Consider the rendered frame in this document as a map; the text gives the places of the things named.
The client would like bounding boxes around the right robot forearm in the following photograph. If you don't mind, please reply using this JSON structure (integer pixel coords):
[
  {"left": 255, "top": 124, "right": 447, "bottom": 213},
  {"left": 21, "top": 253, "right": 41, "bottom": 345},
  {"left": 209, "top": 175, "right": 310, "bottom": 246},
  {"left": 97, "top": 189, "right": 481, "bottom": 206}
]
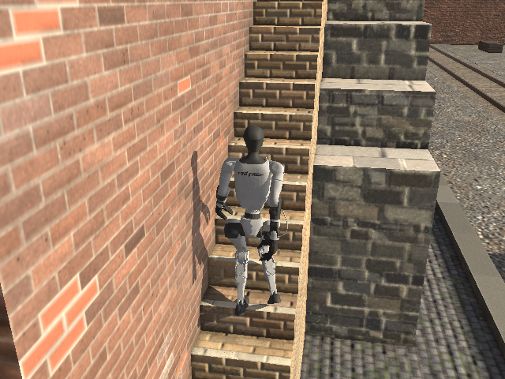
[{"left": 269, "top": 196, "right": 282, "bottom": 241}]

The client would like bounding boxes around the right robot thigh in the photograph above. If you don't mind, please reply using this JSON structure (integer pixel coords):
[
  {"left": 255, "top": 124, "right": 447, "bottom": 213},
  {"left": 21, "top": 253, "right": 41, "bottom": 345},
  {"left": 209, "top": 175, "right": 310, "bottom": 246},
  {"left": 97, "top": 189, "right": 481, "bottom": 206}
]
[{"left": 258, "top": 220, "right": 270, "bottom": 258}]

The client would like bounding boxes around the left robot forearm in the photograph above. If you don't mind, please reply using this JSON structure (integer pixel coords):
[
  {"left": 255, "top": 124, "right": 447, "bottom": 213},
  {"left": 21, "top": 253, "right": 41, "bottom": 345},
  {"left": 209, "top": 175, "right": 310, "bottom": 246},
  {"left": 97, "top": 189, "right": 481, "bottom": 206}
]
[{"left": 216, "top": 185, "right": 226, "bottom": 208}]

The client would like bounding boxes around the left robot upper arm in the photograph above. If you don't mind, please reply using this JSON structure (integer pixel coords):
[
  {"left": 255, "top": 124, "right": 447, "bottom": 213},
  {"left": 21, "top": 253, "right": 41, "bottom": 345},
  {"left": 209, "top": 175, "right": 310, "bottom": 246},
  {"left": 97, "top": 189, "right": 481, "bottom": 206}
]
[{"left": 217, "top": 158, "right": 238, "bottom": 197}]

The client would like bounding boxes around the robot left hand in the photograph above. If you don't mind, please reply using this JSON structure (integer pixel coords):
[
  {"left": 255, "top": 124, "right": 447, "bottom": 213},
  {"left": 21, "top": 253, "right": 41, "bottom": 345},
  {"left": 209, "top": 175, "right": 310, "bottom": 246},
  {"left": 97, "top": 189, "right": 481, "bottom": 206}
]
[{"left": 215, "top": 205, "right": 233, "bottom": 220}]

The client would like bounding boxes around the robot right hand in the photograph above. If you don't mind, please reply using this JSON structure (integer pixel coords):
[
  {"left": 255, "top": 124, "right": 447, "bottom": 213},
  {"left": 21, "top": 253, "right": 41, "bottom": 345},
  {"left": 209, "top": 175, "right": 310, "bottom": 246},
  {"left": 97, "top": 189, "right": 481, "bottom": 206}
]
[{"left": 257, "top": 239, "right": 279, "bottom": 261}]

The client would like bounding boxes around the right robot upper arm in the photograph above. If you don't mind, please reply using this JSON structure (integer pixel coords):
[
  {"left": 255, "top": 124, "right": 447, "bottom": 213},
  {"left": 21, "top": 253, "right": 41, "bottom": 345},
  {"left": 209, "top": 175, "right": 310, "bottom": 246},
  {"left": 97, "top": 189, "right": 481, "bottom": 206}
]
[{"left": 267, "top": 160, "right": 285, "bottom": 207}]

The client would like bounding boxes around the right robot foot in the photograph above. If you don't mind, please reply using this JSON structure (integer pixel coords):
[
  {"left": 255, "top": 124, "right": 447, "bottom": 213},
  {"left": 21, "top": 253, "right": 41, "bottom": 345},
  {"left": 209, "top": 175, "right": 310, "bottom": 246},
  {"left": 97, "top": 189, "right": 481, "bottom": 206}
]
[{"left": 267, "top": 292, "right": 281, "bottom": 304}]

